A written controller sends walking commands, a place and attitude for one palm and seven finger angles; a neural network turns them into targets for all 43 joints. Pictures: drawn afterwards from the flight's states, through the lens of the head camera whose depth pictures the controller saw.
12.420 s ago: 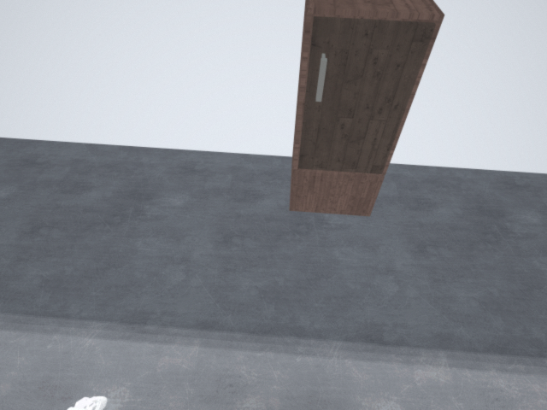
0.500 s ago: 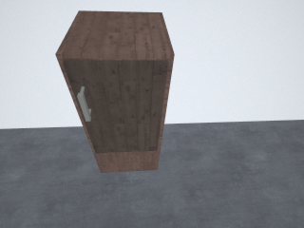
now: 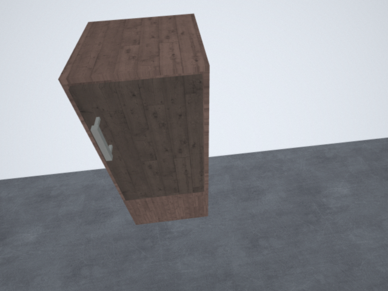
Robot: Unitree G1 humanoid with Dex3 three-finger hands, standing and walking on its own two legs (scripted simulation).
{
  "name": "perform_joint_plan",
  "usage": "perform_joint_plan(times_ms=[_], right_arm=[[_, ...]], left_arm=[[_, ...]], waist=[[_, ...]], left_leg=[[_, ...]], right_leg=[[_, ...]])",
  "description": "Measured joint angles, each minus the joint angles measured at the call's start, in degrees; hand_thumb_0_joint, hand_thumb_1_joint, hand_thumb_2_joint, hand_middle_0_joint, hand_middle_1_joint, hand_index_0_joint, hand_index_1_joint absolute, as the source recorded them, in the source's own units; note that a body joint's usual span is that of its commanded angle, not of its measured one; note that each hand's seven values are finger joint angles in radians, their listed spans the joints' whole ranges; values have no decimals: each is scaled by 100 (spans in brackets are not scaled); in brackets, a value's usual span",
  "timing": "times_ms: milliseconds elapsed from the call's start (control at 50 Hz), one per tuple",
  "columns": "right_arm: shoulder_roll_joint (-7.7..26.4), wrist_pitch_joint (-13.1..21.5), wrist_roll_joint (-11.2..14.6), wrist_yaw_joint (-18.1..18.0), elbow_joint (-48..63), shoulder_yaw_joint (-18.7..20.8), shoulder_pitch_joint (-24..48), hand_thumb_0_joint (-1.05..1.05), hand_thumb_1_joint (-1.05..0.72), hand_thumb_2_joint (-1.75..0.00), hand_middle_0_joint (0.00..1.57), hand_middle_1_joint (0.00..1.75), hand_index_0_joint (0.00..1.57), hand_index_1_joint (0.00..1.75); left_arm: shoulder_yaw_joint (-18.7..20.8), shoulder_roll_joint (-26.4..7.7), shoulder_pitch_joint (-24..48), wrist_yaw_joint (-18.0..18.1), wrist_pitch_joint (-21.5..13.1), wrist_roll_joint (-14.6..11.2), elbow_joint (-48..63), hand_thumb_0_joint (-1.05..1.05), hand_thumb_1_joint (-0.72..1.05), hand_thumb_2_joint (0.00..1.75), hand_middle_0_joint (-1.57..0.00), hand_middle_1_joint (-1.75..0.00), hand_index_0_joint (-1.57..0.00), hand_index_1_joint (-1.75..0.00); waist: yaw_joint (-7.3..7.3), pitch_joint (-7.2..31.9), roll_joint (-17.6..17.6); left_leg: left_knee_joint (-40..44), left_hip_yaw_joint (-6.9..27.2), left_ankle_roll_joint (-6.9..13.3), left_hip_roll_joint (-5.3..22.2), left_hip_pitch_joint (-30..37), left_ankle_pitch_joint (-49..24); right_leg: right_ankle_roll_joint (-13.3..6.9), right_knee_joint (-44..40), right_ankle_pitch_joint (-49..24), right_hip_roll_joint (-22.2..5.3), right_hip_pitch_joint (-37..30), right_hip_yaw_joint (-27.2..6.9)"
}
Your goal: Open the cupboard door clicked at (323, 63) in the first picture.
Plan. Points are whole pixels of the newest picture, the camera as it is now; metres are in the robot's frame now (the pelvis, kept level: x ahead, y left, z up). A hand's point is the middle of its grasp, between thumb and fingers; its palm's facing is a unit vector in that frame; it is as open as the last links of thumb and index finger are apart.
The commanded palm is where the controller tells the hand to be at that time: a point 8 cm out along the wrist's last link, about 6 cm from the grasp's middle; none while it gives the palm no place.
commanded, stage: look again from close up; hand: left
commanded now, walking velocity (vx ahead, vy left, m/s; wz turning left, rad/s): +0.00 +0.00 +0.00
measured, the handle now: (103, 139) +0.54 +0.32 -0.04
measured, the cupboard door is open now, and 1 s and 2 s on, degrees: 0 0 0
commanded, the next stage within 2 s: shuffle to correct the standing spot in 0.12 s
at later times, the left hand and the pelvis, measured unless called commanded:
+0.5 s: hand out of the picture +0.00 +0.17 -0.18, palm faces +0.12 -0.97 -0.20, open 7.3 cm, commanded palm none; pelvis +0.00 -0.01 -0.01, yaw +4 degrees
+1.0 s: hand out of the picture +0.08 +0.16 -0.16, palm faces +0.11 -0.97 -0.22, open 7.2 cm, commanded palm none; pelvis +0.04 -0.02 +0.00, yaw +5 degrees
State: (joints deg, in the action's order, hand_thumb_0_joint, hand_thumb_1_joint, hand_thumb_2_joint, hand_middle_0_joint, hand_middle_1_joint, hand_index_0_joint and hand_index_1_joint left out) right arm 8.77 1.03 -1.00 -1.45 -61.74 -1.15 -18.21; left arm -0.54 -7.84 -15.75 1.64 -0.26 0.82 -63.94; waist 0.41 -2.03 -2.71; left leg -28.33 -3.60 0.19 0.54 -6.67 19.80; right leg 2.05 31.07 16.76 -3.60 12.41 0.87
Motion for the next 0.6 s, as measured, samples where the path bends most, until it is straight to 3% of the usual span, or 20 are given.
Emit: perform_joint_plan(times_ms=[320,460,520,560,600], right_arm=[[70,-64,8,-3,-160,54,125,0,-91,-90,20,29,20,30],[176,-236,-7,56,-29,169,64,0,-91,-90,20,29,20,30],[155,-180,-43,79,54,194,38,0,-91,-90,20,29,20,30],[150,-108,-75,50,143,202,-3,0,-91,-90,20,29,20,30],[107,-52,-100,11,192,181,-25,0,-91,-90,20,29,20,30]], left_arm=[[68,0,11,-28,-20,26,-14,1,92,89,-20,-30,-20,-30],[277,-32,30,-41,36,78,279,1,91,89,-21,-30,-20,-30],[367,-138,-18,-44,152,83,338,1,91,89,-21,-30,-20,-30],[373,-180,-3,-38,240,84,337,1,91,89,-21,-30,-20,-30],[370,-220,68,-42,242,68,349,1,91,89,-20,-30,-20,-30]], waist=[[-16,-78,97],[-42,-143,192],[-110,-135,430],[-81,-102,400],[-24,-115,362]], left_leg=[[65,114,-194,192,-19,-46],[-543,46,-14,108,-494,201],[-465,-59,49,-74,-421,98],[-411,-73,118,-76,-401,140],[-257,-44,149,-77,-333,74]], right_leg=[[-191,-40,15,180,-2,137],[-130,309,253,-5,134,394],[-136,731,591,-179,285,296],[-226,1596,1186,-89,604,260],[-277,2221,1314,2,865,278]])
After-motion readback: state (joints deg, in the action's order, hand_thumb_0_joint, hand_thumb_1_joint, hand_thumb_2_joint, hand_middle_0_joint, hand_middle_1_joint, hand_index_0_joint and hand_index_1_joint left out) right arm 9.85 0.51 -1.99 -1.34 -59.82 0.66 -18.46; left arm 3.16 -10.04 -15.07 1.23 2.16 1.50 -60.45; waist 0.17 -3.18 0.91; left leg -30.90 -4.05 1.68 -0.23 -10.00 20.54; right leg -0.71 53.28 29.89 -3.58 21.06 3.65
